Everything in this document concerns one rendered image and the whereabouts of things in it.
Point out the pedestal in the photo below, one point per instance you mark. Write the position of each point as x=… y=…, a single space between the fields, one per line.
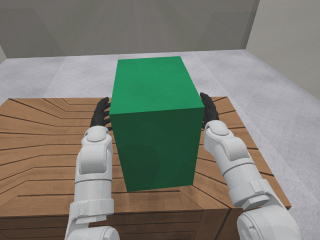
x=40 y=139

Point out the robot right hand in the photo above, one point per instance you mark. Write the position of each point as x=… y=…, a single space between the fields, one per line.
x=210 y=112

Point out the robot right upper arm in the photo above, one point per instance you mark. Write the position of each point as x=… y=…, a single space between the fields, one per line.
x=267 y=223

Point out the robot left upper arm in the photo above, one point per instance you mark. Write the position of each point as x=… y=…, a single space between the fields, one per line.
x=95 y=233

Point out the robot left hand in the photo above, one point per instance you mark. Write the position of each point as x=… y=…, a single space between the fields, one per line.
x=99 y=114

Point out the robot left forearm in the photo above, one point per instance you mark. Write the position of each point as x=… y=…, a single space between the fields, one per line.
x=93 y=175

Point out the robot right forearm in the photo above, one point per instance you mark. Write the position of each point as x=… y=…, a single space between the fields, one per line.
x=247 y=188

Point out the carton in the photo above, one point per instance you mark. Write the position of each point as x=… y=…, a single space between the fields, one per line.
x=156 y=116

